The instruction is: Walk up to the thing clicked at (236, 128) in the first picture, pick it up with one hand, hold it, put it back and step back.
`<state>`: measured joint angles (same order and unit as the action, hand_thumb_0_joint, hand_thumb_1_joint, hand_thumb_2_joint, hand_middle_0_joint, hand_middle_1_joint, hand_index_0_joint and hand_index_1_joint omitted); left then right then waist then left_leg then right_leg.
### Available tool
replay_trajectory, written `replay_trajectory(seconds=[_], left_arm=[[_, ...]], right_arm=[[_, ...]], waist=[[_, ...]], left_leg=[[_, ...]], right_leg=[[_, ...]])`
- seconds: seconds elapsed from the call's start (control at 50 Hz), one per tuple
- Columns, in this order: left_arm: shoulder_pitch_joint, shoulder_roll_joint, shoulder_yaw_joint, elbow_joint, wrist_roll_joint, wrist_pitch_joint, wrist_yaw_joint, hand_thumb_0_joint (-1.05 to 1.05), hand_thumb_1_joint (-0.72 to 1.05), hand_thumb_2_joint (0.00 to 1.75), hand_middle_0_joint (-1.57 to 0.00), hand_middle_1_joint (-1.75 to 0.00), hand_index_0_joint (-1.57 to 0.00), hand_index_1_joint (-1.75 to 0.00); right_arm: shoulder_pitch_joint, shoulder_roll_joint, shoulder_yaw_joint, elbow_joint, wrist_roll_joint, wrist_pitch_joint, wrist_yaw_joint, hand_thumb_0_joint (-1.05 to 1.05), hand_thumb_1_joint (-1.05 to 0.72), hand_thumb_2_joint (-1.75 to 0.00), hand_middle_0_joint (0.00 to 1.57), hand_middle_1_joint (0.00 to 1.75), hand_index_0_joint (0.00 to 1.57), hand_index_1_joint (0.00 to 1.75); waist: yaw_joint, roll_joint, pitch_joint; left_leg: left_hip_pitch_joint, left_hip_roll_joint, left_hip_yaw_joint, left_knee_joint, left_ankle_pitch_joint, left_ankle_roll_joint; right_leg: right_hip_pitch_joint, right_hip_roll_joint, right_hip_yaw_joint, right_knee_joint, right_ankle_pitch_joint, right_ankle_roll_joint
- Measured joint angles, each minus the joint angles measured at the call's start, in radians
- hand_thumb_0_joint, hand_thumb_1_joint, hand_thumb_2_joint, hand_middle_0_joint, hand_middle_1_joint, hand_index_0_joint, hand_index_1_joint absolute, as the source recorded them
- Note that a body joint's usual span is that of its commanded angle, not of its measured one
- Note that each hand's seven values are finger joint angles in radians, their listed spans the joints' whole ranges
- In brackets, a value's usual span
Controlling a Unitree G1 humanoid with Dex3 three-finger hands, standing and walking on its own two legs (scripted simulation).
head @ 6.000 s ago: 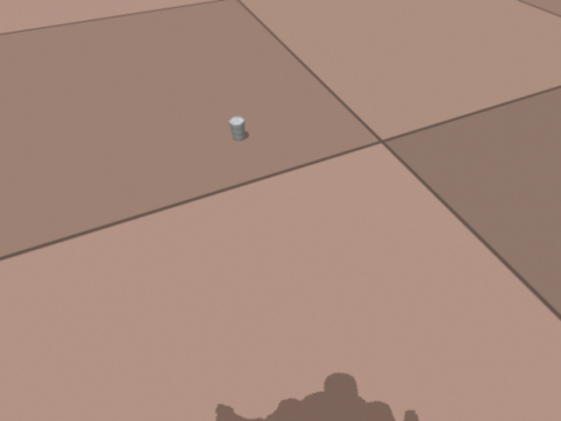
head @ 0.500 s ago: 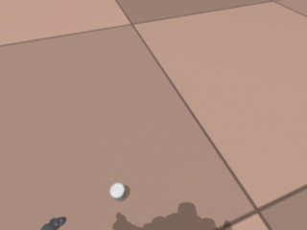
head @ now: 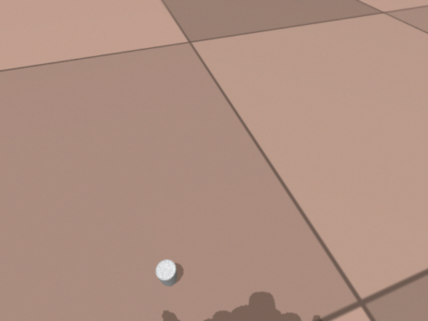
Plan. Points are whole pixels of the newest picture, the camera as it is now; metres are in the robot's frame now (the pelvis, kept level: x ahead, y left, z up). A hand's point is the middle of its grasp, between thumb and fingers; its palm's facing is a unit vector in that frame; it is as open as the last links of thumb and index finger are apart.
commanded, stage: walk up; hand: left
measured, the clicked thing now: (167, 274) +0.41 +0.24 -0.72
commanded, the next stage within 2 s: stand in 0.36 s
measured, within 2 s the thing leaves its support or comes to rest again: neither
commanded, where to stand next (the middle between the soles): +0.03 +0.00 m, yaw +0 degrees
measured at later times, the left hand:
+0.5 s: hand out of the picture +0.09 +0.25 -0.15, palm faces -0.01 -0.94 -0.34, open 7.4 cm
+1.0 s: hand out of the picture +0.05 +0.25 -0.15, palm faces -0.03 -0.94 -0.33, open 7.4 cm
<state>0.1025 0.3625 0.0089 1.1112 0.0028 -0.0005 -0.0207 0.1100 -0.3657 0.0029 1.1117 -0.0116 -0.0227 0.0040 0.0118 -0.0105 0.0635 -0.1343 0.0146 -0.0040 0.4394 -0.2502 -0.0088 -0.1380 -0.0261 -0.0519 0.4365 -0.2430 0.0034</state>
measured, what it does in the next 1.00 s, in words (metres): stands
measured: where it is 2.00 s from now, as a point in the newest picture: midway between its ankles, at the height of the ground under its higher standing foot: outside the picture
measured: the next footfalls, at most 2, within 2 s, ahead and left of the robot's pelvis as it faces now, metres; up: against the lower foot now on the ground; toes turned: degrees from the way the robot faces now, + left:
none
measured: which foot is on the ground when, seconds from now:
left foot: down 0.00-1.00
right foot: down 0.00-1.00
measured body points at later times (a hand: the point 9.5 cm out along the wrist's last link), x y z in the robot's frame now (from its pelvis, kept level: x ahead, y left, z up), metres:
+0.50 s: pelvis +0.00 +0.00 +0.01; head +0.02 +0.00 +0.46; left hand +0.09 +0.30 -0.12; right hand +0.09 -0.30 -0.13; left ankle +0.00 +0.13 -0.74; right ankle +0.00 -0.12 -0.74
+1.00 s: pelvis -0.02 -0.01 +0.01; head -0.01 -0.01 +0.46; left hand +0.05 +0.29 -0.13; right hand +0.04 -0.31 -0.13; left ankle +0.00 +0.13 -0.74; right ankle +0.00 -0.12 -0.74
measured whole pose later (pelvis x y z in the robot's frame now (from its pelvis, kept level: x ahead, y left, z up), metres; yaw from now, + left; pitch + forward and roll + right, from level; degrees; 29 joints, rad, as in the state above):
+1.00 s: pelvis -0.02 -0.01 +0.01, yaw +0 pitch -3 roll +0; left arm 0.11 0.35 0.00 1.15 0.01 -0.01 -0.01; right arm 0.12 -0.35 0.00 1.16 -0.02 -0.01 0.01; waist 0.00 0.00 0.06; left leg -0.12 0.03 0.00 0.31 -0.15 -0.02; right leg -0.13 -0.01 -0.05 0.31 -0.14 0.00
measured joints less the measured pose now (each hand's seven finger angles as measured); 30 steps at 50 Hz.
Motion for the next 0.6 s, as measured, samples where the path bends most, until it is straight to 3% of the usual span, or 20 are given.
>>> replay_trajectory(seconds=[0.36, 0.6], left_arm=[[-0.005, -0.005, 0.003, 0.006, 0.001, 0.0, 0.002, 0.0, 0.9, 0.89, -0.2, -0.3, -0.2, -0.3], [-0.041, -0.018, -0.007, 0.025, -0.006, -0.011, 0.014, 0.0, 0.9, 0.89, -0.2, -0.3, -0.2, -0.3]], right_arm=[[0.004, 0.01, -0.004, 0.011, -0.002, -0.002, -0.004, 0.01, -0.9, -0.9, 0.21, 0.3, 0.2, 0.3], [-0.056, 0.019, 0.002, 0.016, 0.009, 0.007, -0.006, 0.01, -0.9, -0.9, 0.21, 0.3, 0.2, 0.3]], waist=[[-0.006, 0.005, -0.005], [-0.01, 0.016, 0.013]], left_leg=[[0.022, -0.008, 0.004, -0.048, 0.016, 0.005], [0.057, -0.003, 0.01, -0.132, 0.073, -0.005]], right_leg=[[0.017, -0.007, 0.004, -0.039, 0.012, 0.007], [0.044, 0.0, 0.008, -0.112, 0.065, 0.005]])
